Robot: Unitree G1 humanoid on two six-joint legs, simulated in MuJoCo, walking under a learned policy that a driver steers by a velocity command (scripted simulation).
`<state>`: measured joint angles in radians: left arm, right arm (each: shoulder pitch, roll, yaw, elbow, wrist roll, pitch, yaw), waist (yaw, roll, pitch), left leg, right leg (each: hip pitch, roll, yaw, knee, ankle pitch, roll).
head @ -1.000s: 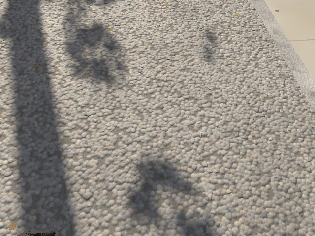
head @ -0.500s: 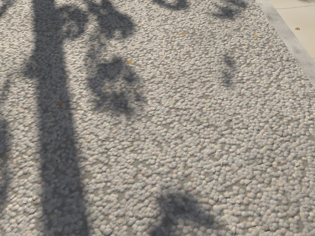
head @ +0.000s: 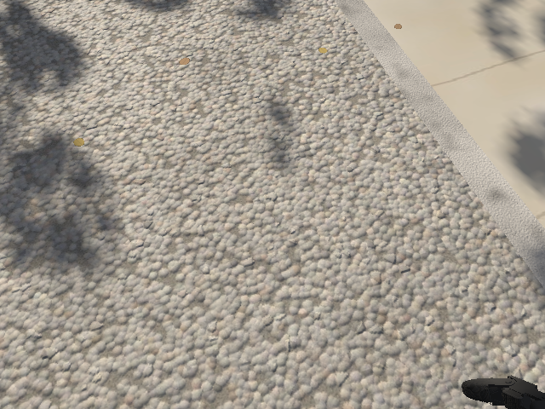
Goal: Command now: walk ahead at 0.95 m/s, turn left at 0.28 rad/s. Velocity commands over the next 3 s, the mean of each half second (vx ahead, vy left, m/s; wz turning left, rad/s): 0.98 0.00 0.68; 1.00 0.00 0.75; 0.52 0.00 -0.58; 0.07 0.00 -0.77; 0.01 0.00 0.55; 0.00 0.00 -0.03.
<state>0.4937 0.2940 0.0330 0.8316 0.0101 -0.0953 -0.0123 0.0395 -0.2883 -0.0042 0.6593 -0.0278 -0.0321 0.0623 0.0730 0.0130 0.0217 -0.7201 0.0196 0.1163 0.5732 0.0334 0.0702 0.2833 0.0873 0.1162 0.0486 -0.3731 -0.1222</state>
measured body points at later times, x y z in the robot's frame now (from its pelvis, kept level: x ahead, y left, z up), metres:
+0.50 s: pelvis +0.50 +0.02 +0.00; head +0.53 +0.02 +0.45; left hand +0.70 +0.30 -0.03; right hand +0.56 -0.28 -0.12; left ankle +0.25 +0.06 -0.69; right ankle +0.68 -0.08 -0.72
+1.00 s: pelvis +0.89 +0.23 -0.01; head +0.91 +0.25 +0.44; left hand +0.70 +0.40 -0.15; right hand +1.20 +0.19 -0.11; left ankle +0.93 +0.30 -0.72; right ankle +0.83 -0.02 -0.57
